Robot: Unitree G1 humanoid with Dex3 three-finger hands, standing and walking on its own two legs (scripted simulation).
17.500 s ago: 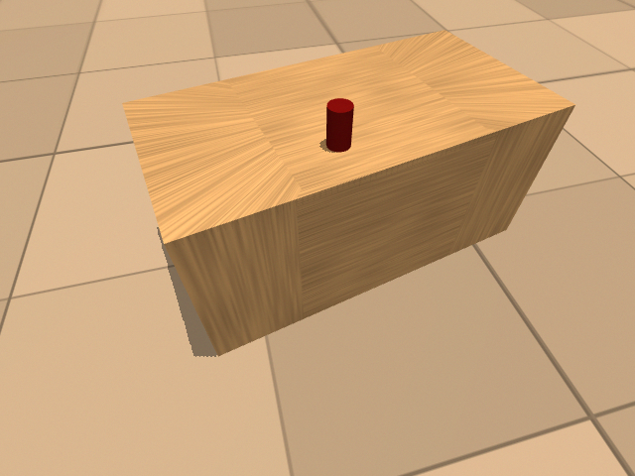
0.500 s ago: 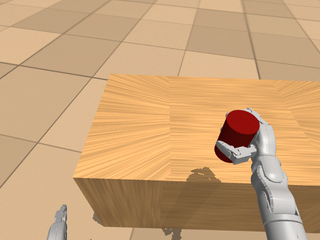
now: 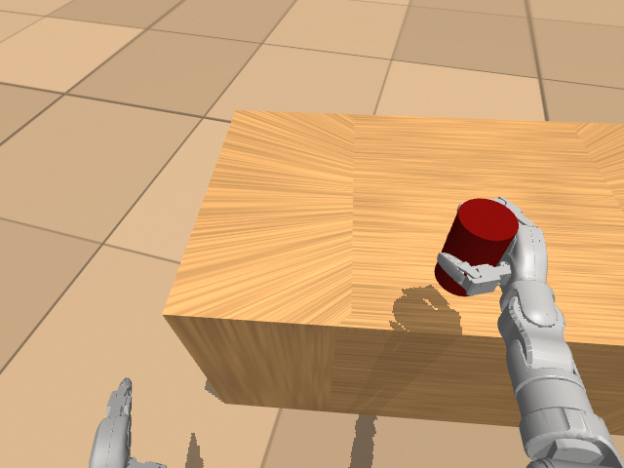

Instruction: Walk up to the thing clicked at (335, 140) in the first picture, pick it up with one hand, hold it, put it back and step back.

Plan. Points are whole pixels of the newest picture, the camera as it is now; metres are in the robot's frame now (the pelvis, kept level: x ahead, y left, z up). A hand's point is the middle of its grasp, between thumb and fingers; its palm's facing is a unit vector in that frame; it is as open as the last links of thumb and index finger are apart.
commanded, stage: crouch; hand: right
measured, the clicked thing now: (472, 249) +0.38 -0.19 +0.06
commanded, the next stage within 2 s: lower in 0.86 s
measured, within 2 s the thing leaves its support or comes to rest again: rests again in 1.80 s
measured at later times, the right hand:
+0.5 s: hand (466, 227) +0.45 -0.21 +0.02, palm faces +0.20 +0.98 +0.00, open 9.8 cm
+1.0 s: hand (462, 226) +0.48 -0.22 -0.01, palm faces +0.21 +0.98 +0.00, open 9.8 cm
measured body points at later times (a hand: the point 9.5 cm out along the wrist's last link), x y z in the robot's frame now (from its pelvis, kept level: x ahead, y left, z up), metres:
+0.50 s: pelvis +0.01 -0.02 -0.03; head +0.09 -0.04 +0.41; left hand +0.16 +0.25 -0.07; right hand +0.43 -0.26 +0.02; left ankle +0.00 +0.12 -0.73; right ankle +0.04 -0.13 -0.73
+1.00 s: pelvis +0.01 -0.02 -0.05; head +0.11 -0.05 +0.38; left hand +0.15 +0.25 -0.07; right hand +0.46 -0.27 -0.01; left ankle +0.00 +0.12 -0.73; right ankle +0.04 -0.13 -0.73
